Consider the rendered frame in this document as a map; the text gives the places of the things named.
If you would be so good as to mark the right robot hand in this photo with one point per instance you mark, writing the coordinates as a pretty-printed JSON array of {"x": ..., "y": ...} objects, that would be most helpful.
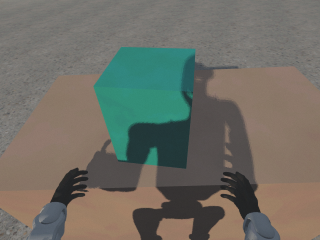
[{"x": 245, "y": 198}]

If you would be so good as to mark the pedestal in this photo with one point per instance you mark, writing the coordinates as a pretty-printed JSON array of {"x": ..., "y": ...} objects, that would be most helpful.
[{"x": 261, "y": 122}]

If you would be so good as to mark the right robot forearm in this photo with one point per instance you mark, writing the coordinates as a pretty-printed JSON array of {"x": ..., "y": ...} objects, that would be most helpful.
[{"x": 257, "y": 226}]

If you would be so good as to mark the carton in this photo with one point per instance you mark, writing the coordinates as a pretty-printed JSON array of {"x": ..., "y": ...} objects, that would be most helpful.
[{"x": 145, "y": 95}]

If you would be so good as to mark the left robot hand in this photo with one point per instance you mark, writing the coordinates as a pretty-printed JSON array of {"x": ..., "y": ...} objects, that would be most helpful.
[{"x": 63, "y": 193}]

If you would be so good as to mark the left robot forearm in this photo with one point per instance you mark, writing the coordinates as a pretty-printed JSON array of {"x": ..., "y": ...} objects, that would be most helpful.
[{"x": 49, "y": 224}]

